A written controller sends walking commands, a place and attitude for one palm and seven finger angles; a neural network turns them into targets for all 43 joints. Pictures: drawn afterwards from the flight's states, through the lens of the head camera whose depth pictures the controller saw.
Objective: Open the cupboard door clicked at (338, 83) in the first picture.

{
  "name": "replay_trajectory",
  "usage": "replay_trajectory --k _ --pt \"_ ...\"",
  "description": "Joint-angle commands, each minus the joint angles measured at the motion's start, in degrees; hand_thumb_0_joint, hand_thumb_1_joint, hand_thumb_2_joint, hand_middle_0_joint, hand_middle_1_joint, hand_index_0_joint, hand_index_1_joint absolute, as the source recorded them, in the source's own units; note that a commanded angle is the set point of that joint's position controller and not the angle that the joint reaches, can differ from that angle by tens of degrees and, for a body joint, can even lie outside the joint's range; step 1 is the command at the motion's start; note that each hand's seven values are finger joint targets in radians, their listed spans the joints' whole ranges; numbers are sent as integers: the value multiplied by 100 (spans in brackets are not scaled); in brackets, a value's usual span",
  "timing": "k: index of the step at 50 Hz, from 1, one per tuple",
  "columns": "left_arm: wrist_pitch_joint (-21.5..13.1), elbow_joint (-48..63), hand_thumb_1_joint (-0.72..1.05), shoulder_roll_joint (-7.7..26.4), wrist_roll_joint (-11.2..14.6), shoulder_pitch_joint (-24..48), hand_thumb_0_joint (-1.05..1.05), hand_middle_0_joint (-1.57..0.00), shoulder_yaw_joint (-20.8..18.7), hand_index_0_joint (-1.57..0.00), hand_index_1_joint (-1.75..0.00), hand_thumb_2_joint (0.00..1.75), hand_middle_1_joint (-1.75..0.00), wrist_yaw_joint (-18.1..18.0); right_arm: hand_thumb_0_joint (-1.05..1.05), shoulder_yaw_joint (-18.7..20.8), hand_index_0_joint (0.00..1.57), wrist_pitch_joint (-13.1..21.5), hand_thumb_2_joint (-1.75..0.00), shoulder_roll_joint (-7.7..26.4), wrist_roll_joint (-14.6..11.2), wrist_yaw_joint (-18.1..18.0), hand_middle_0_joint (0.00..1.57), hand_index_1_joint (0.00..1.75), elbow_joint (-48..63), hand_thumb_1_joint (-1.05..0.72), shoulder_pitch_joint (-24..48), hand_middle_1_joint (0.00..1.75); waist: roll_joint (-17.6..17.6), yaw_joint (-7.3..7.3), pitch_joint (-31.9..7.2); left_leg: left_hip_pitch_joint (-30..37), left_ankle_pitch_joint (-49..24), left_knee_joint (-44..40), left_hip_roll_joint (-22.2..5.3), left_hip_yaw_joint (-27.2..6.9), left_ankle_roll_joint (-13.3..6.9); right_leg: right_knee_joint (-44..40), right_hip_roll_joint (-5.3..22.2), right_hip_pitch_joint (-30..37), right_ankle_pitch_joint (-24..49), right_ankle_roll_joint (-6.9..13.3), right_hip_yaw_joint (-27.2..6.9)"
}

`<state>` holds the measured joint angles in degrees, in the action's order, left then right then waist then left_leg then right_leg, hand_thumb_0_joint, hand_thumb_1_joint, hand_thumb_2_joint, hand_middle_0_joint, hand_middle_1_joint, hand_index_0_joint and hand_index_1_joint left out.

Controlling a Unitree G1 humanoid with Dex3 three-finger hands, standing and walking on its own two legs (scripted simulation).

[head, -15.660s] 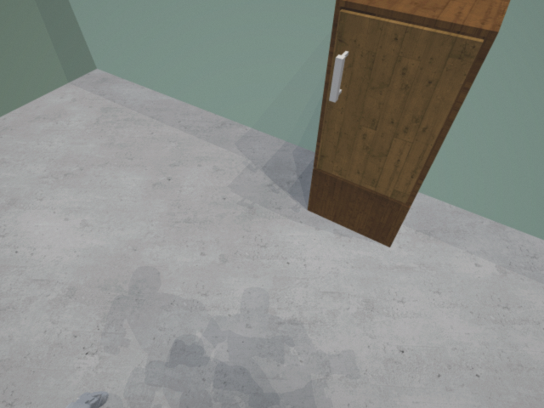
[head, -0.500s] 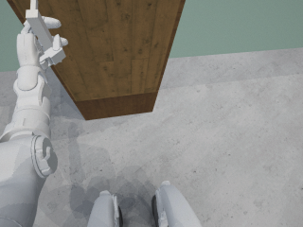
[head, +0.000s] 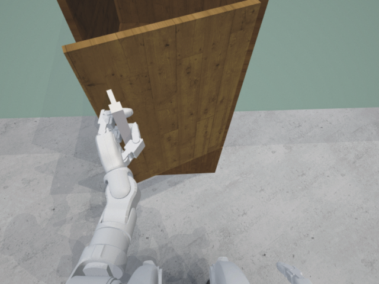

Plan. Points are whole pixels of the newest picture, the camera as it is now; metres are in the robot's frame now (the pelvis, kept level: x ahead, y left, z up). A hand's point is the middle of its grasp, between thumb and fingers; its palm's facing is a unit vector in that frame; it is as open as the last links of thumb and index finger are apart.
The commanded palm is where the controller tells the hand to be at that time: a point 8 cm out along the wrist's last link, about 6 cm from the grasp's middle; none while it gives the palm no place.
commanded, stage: pull the door open along its arc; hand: left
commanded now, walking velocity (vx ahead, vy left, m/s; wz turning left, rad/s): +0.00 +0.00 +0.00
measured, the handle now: (121, 120) +0.45 +0.15 +0.04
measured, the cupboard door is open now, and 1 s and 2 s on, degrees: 22 45 46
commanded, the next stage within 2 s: open thumb and fingers to let go in 0.46 s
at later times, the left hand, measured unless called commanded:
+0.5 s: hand (179, 179) +0.31 +0.02 +0.04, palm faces +0.35 -0.94 -0.04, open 6.1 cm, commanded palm +0.26 +0.05 +0.03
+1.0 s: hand (179, 178) +0.32 +0.02 +0.04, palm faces +0.39 -0.92 -0.04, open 11.0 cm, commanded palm +0.27 +0.06 +0.03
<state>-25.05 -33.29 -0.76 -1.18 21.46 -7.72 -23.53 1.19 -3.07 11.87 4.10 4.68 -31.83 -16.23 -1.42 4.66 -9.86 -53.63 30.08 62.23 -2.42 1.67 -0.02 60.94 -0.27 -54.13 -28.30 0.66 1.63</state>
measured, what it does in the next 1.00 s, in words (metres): shifts its weight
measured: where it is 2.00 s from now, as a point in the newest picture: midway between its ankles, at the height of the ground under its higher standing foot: outside the picture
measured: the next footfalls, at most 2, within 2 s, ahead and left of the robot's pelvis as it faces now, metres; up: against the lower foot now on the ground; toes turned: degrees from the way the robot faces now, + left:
none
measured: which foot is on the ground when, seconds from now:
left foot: down 0.00-1.00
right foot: down 0.00-1.00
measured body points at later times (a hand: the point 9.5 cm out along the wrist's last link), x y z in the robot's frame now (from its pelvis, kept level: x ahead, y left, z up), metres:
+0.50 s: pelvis -0.01 -0.04 +0.00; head +0.05 -0.06 +0.45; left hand +0.29 +0.07 +0.04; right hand +0.14 -0.25 -0.12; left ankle -0.01 +0.12 -0.66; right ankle +0.00 -0.11 -0.66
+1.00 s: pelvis -0.02 -0.05 +0.00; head +0.05 -0.07 +0.44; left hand +0.29 +0.07 +0.04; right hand +0.15 -0.26 -0.13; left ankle -0.01 +0.12 -0.66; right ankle +0.00 -0.11 -0.66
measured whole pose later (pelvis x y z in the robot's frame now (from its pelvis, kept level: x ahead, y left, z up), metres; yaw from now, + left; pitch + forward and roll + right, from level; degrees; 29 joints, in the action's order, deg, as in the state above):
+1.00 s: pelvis -0.02 -0.05 +0.00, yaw +5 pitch +16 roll +2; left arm -21.1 -26.6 -7.8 -6.2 10.3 9.9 -36.5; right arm 1.2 2.0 10.3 5.5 1.3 -36.3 -10.0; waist -1.8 1.7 -8.7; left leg -50.7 26.8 60.9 -1.1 -2.4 3.4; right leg 63.5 1.0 -51.3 -28.9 4.6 5.6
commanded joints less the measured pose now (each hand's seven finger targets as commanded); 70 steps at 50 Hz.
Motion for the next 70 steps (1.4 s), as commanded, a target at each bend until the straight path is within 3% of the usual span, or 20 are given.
replay_trajectory --k 1,5,11,12,17,22,23,27,28,31,33,37,40,41,47,48,50,63,68,70 --pt "-385 1408 90 219 -428 1000 0 -40 152 -40 -135 90 -135 -1119 0 309 20 206 -90 618 137 -64 20 30 357 -90 -346 30 299 -199 -2318 1191 -2703 -509 217 -20 41 -507 -91 1941 3098 56 102" --pt "-341 1666 90 -209 -683 867 0 -40 751 -40 -135 90 -135 -1299 0 306 20 264 -90 516 184 -140 20 30 337 -90 -91 30 335 -181 -2304 1283 -2479 -540 234 -24 30 -588 -54 2010 2995 65 78" --pt "-286 1887 90 -730 -766 368 0 -40 1385 -40 -135 90 -135 -1281 0 246 20 398 -90 390 183 -206 20 30 354 -90 274 30 354 -212 -2040 1273 -2024 -616 275 -26 11 -778 -3 2030 2602 85 31" --pt "-241 1838 90 -846 -766 196 0 -40 1491 -40 -135 90 -135 -1256 0 236 20 423 -90 375 183 -213 20 30 374 -90 284 30 516 -200 -1949 1229 -2008 -624 278 -41 2 -827 -5 2056 2618 88 32" --pt "-133 2090 90 -1144 -820 -309 0 -40 1853 -40 -135 90 -135 -1261 0 205 20 596 -90 301 177 -225 20 30 408 -90 510 30 585 -245 -1862 1169 -1800 -635 307 -58 6 -940 63 2117 2474 86 -45" --pt "62 2329 90 -1454 -678 -979 0 -40 2148 -40 -135 90 -135 -1250 0 128 20 778 -90 228 137 -211 20 30 489 -90 748 30 581 -341 -1783 1100 -1522 -663 368 -75 28 -1124 156 2229 2300 43 -173" --pt "110 2321 90 -1538 -643 -1147 0 -40 2212 -40 -135 90 -135 -1236 0 115 20 815 -90 208 131 -210 20 30 491 -90 769 30 771 -330 -1739 1073 -1507 -669 369 -85 32 -1159 191 2286 2375 13 -185" --pt "174 2311 90 -1160 -625 -433 0 -40 1864 -40 -135 90 -135 -1377 0 86 20 864 -90 251 123 -290 20 30 378 -90 847 30 832 -230 -1420 837 -1140 -549 406 -155 38 -1385 303 2068 1791 -54 -484" --pt "143 2260 90 -926 -627 138 0 -40 1653 -40 -135 90 -135 -1463 0 82 20 842 -90 272 141 -332 20 30 286 -90 850 30 769 -153 -1401 756 -1043 -504 399 -163 32 -1393 342 1974 1567 -67 -558" --pt "112 1902 69 -1006 -582 25 0 -38 1581 -38 -133 81 -133 -1453 0 72 20 865 -90 231 165 -368 20 30 255 -90 918 30 921 -193 -1421 590 -924 -444 426 -192 34 -1441 405 2046 1473 -116 -707" --pt "57 2039 55 -996 -580 -33 0 -38 1589 -38 -131 75 -131 -1409 0 115 20 853 -90 230 157 -375 20 30 299 -90 902 30 814 -267 -1739 625 -1064 -429 427 -165 38 -1345 416 2243 1742 -109 -732" --pt "47 2017 27 -1054 -579 -127 0 -35 1654 -35 -128 63 -128 -1314 0 135 20 820 -90 259 154 -353 20 30 329 -90 817 30 875 -268 -1844 639 -1214 -428 423 -182 35 -1206 390 2307 2124 -99 -610" --pt "34 1995 6 -1063 -531 205 0 -34 1672 -34 -126 54 -126 -1304 0 134 20 803 -90 264 136 -371 20 30 305 -90 846 30 860 -172 -1670 592 -1048 -391 422 -176 28 -1304 428 2151 1841 -137 -695" --pt "31 1913 -1 -1068 -536 178 0 -33 1677 -33 -125 51 -125 -1295 0 137 20 795 -90 273 134 -381 20 30 293 -90 841 30 980 -163 -1623 586 -1026 -399 421 -179 20 -1330 419 2129 1744 -133 -680" --pt "50 1819 -43 -1088 -584 188 0 -30 1693 -30 -121 33 -121 -1330 0 141 20 781 -90 296 138 -389 20 30 320 -90 806 30 892 -214 -1711 666 -1123 -457 411 -185 6 -1216 324 2047 1683 -50 -497" --pt "46 1827 -50 -1137 -572 318 0 -30 1733 -30 -120 30 -120 -1340 0 140 20 783 -90 291 137 -386 20 30 298 -90 820 30 817 -164 -1705 710 -1094 -441 404 -163 -2 -1215 324 1952 1606 -58 -482" --pt "56 1743 -50 -1157 -583 484 0 -30 1734 -30 -120 30 -120 -1384 0 141 20 789 -90 295 151 -389 20 30 270 -90 786 30 851 -134 -1654 725 -1061 -443 402 -153 -9 -1226 302 1866 1475 -52 -437" --pt "117 1548 -50 -1352 -679 684 0 -19 1827 -19 -55 30 -55 -1532 0 156 20 818 -90 318 184 -335 20 30 268 -90 716 30 669 -185 -1802 970 -1228 -549 361 -130 -13 -1015 112 1630 1342 80 -65" --pt "174 1442 -50 -1473 -666 769 0 -15 1879 -15 -30 30 -30 -1561 0 136 20 836 -90 319 170 -302 20 30 250 -90 747 30 666 -146 -1622 1003 -1188 -572 341 -156 -10 -996 75 1441 1170 101 25" --pt "181 1429 -50 -1496 -675 838 0 -15 1893 -15 -30 30 -30 -1591 0 133 20 849 -90 317 170 -291 20 30 244 -90 771 30 604 -158 -1617 1013 -1089 -580 344 -157 -8 -1003 68 1370 982 111 39"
